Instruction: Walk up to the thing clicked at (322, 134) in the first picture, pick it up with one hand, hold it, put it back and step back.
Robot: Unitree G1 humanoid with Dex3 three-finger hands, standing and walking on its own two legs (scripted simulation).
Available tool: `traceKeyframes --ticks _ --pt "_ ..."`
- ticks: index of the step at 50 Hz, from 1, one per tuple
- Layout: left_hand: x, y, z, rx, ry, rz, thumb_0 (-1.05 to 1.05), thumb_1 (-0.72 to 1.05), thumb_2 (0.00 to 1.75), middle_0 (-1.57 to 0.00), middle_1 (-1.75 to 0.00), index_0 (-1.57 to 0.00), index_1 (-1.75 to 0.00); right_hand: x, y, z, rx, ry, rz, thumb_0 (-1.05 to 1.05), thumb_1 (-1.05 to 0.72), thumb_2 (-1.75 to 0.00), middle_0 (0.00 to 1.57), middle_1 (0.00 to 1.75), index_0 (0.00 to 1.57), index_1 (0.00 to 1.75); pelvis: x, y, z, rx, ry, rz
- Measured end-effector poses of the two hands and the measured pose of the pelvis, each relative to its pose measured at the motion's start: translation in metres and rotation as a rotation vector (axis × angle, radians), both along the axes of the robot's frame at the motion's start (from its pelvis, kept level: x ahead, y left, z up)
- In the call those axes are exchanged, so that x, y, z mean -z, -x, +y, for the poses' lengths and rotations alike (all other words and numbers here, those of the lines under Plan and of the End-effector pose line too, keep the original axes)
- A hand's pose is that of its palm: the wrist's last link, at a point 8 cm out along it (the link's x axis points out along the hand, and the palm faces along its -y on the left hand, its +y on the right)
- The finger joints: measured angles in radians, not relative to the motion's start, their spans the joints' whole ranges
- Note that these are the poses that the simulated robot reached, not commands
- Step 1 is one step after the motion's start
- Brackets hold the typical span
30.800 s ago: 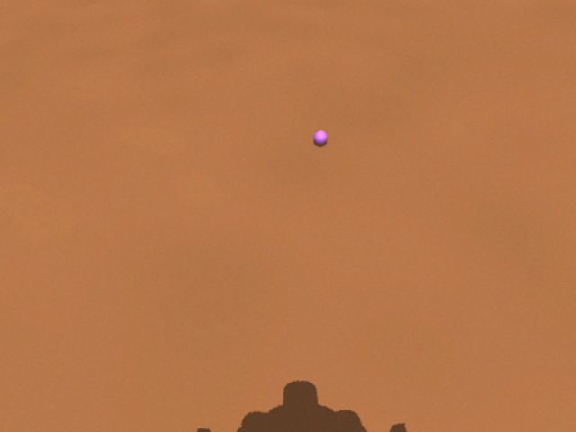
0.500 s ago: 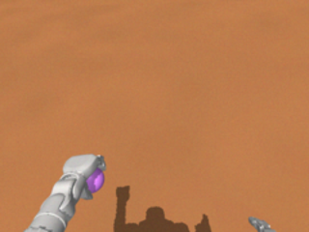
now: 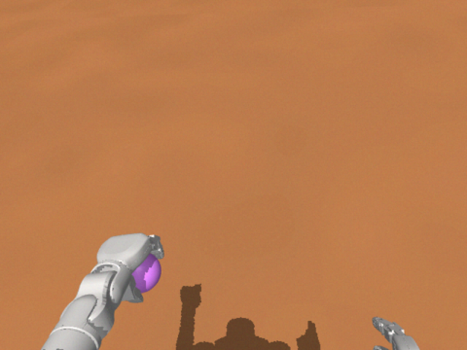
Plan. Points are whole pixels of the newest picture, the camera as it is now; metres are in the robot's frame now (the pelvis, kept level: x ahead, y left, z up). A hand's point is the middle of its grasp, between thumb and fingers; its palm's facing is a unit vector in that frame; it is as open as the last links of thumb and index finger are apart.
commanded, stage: hold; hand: left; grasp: from above
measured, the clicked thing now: (140, 272) +0.30 +0.22 -0.06
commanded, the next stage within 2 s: crouch in 0.58 s
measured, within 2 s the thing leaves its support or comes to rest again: neither
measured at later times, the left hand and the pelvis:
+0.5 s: hand (133, 270) +0.29 +0.22 -0.03, palm faces -0.45 -0.06 -0.89, open 9.9 cm; pelvis +0.01 +0.00 +0.00, yaw +0 degrees
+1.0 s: hand (139, 281) +0.29 +0.23 -0.08, palm faces -0.46 -0.03 -0.89, open 9.9 cm; pelvis +0.00 +0.00 -0.01, yaw +1 degrees
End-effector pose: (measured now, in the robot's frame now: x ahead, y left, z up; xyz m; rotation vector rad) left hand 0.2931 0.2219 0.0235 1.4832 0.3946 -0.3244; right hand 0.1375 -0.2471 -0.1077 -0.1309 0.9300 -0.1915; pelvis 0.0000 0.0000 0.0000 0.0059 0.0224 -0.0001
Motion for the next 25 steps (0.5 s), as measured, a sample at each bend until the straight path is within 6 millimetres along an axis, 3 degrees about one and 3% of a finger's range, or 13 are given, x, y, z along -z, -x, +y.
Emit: traceKeyframes --ticks 25 --pt "-0.0012 -0.0068 0.0015 0.005 -0.005 0.004 0.0 0.01 0.52 -0.73 -0.58 -0.7 -0.58 -0.0024 -0.0072 0.0024 -0.005 0.002 0.013 0.01 -0.92 -0.9 0.2 0.3 0.2 0.3 -0.0025 -0.0056 0.0009 -0.001 0.0 -0.004"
